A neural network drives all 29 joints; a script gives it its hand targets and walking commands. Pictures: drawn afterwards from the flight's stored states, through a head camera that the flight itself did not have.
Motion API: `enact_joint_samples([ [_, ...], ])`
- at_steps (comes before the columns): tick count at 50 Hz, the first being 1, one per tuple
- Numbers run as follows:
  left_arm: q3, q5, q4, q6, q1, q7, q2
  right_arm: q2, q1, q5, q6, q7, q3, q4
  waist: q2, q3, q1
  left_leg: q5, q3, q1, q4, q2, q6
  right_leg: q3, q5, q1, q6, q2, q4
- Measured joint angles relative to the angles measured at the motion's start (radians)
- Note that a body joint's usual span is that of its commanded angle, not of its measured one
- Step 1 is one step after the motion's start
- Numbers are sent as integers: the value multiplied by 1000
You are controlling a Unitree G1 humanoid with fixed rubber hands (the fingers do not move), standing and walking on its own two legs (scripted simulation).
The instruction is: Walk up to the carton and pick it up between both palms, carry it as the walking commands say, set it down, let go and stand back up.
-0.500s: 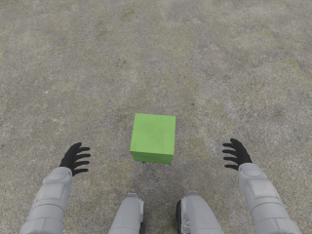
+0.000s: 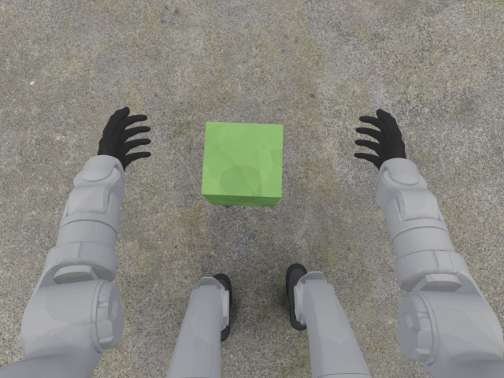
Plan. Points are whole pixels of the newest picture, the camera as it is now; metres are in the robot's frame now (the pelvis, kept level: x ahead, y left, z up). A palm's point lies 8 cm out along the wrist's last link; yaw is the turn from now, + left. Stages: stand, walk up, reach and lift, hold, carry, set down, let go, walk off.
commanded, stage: reach and lift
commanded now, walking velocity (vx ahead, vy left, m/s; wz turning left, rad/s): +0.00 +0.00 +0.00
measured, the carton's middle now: (243, 169) +0.52 +0.03 -0.55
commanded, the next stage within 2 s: none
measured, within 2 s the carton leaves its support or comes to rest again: neither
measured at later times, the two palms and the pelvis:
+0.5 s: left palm (135, 110) +0.53 +0.21 -0.13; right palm (365, 121) +0.50 -0.18 -0.13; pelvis +0.00 +0.01 -0.02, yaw +0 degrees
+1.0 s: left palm (164, 138) +0.53 +0.20 -0.28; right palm (339, 147) +0.50 -0.18 -0.28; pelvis -0.03 +0.01 -0.16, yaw -1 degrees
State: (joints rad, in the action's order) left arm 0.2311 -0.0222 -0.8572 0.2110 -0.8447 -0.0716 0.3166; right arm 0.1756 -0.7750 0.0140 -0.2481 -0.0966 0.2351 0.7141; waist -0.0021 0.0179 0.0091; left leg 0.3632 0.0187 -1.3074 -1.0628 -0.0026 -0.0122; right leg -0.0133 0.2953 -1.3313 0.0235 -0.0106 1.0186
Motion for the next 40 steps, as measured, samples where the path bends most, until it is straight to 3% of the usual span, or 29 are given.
enact_joint_samples([
  [16,69,57,-108,-70,-323,13,20,-24,-282,-56,79,-4,137,76,2,16,24,-28,7,-189,2,11,6,5,-26,-179,5,-9,-10],
  [26,107,112,-85,-77,-348,9,-7,-54,-309,-115,99,16,216,58,-4,49,21,-37,13,-275,-8,15,7,11,-34,-261,7,-14,-4],
  [40,76,78,-131,-65,-424,40,19,-25,-387,-87,95,3,197,119,-9,54,27,79,20,-535,-339,20,3,11,79,-521,11,-12,326],
])
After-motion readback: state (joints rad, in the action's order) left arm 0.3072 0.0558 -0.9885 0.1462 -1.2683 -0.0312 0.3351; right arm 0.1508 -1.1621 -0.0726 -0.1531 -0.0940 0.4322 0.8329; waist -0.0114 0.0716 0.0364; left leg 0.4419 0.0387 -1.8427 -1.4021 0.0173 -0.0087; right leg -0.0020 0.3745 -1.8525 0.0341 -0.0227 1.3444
